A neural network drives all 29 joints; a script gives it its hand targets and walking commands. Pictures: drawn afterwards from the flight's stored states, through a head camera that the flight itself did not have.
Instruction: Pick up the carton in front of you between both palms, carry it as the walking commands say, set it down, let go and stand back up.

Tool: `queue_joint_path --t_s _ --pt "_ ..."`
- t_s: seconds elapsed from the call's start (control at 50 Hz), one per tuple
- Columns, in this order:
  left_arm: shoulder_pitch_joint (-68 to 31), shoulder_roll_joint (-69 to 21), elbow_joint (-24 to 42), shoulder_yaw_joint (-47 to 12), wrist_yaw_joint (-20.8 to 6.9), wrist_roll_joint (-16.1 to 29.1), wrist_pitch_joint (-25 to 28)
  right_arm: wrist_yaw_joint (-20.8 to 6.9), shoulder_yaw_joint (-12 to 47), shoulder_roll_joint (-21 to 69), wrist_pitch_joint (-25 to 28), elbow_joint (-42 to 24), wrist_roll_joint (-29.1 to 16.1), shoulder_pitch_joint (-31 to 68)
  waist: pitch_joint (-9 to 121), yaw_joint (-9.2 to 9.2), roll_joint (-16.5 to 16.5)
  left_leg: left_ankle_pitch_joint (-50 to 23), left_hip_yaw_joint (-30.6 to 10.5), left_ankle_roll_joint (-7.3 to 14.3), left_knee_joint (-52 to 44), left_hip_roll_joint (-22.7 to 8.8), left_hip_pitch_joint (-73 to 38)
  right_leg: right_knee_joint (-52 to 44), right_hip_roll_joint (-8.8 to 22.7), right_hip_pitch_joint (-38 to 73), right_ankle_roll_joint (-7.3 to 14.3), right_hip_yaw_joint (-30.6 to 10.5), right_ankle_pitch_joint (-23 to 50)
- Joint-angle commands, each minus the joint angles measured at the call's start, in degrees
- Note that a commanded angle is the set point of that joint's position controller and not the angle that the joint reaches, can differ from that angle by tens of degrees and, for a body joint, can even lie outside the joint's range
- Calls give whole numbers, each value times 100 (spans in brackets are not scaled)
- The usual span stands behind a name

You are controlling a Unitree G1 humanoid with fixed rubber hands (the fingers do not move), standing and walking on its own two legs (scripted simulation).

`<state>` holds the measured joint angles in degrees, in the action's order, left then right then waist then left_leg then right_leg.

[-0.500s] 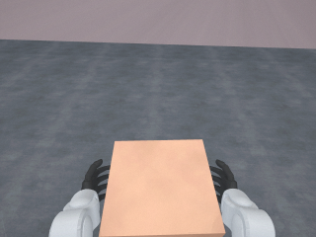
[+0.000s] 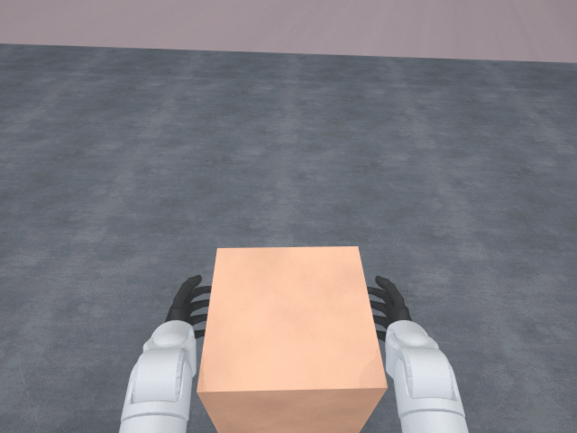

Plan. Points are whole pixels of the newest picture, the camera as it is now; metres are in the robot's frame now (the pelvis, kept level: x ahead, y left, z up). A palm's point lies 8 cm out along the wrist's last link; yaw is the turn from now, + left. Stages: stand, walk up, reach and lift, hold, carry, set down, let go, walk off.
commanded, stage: carry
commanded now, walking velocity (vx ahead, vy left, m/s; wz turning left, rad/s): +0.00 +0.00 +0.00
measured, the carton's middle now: (288, 348) +0.29 +0.00 -0.05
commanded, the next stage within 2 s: hold in 0.50 s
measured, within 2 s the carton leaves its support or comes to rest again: neither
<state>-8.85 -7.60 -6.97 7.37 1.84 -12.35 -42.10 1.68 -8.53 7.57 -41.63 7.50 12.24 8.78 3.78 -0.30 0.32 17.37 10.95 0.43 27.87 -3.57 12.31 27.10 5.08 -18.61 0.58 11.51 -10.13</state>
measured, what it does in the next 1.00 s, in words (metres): stands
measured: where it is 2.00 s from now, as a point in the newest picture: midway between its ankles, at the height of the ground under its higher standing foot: outside the picture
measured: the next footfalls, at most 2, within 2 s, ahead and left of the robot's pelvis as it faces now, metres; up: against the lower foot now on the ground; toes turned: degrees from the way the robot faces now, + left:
none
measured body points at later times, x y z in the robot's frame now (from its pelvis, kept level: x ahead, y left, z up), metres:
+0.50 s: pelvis +0.01 +0.01 +0.00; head +0.00 +0.00 +0.45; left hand +0.30 +0.16 +0.03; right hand +0.30 -0.14 +0.03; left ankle -0.03 +0.10 -0.74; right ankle +0.04 -0.11 -0.74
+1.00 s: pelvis -0.04 -0.02 +0.00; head -0.08 -0.03 +0.45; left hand +0.25 +0.15 +0.04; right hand +0.27 -0.15 +0.04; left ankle -0.03 +0.11 -0.74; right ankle +0.04 -0.14 -0.74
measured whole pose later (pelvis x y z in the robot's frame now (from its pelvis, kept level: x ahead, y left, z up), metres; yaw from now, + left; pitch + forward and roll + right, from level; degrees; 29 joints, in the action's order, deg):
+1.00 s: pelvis -0.04 -0.02 +0.00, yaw +4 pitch -9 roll +0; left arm -14.3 -8.6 -14.0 11.7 -0.4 -14.6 -40.4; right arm 0.8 -11.5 8.3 -41.7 11.7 15.2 13.0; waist -3.6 -0.1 1.7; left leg 12.8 -0.5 -0.5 23.3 -0.6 1.8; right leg 22.0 1.1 -6.1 -0.4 0.7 -7.1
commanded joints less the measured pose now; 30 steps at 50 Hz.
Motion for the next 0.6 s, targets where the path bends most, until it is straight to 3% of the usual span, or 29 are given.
queue_joint_path --t_s 0.0,0.1,0.18,0.2,0.22,0.26,0.3,0.48,0.5,0.52,0.54,0.56,0.58 --pt "-2496 -4672 312 -3157 -1176 1284 619 -1220 3271 4536 586 -534 -1326 2718 1500 47 -53 -1174 -647 104 -399 -643 -93 -160 523 948 3 -611 991" --pt "-2313 -4953 632 -3486 -1173 1438 388 -1258 3616 4828 355 -807 -1496 2500 1549 30 -44 -1561 -585 90 -276 -613 -112 -28 509 875 -31 -579 1333" --pt "-2017 -4895 610 -3276 -1160 1366 192 -1234 3475 4700 150 -830 -1479 2377 1659 39 18 -2084 -546 34 -168 -640 -223 111 506 947 -30 -520 1623" --pt "-2118 -4889 702 -3250 -1155 1362 193 -1236 3388 4690 134 -705 -1446 2290 1652 53 66 -2078 -598 30 -160 -634 -209 112 522 997 -8 -530 1601" --pt "-2243 -4860 679 -3204 -1166 1342 195 -1225 3307 4662 132 -703 -1346 2295 1637 46 -119 -2057 -610 44 -158 -647 -139 76 516 1036 -45 -507 1532" --pt "-2237 -4787 594 -3113 -1172 1275 186 -1236 3210 4723 124 -520 -1303 2313 1475 35 95 -1879 -572 32 -220 -649 -130 41 516 897 -33 -511 1513" --pt "-2469 -4899 690 -3206 -1183 1335 217 -1234 3202 4716 153 -638 -1305 2471 1388 22 103 -1655 -565 23 -288 -592 -45 -2 501 904 -33 -522 1318" --pt "-2372 -4984 441 -3175 -1232 1343 157 -1259 3233 4777 108 -553 -1334 2509 1345 22 -77 -1454 -579 41 -356 -581 -96 -32 522 840 -34 -542 1219" --pt "-1898 -5040 213 -2892 -1260 1273 162 -1255 2997 4843 78 -660 -1354 1740 875 48 270 -3180 -1650 98 -711 730 -326 -311 -991 2286 152 -1475 2571" --pt "-1744 -4841 223 -2887 -1192 1248 296 -1202 3076 4619 166 -921 -1372 1824 1027 30 149 -3896 -1743 65 -607 611 -550 -337 -963 2422 144 -1664 3046" --pt "-1752 -4871 444 -2879 -1165 1174 365 -1171 3122 4632 207 -971 -1356 1893 1221 23 130 -4106 -1851 47 -640 607 -758 -383 -951 2584 100 -1708 3186" --pt "-1487 -4861 443 -2710 -1093 1032 371 -1175 3071 4508 250 -913 -1247 1747 1067 -97 380 -4202 -1742 -42 -736 671 -857 -357 -935 2519 -2 -1634 3408" --pt "-1770 -4795 350 -2675 -1126 978 403 -1184 3069 4563 284 -888 -1196 1934 1281 -39 77 -3404 -1734 -13 -817 728 -1127 -574 -937 2537 20 -1655 2536"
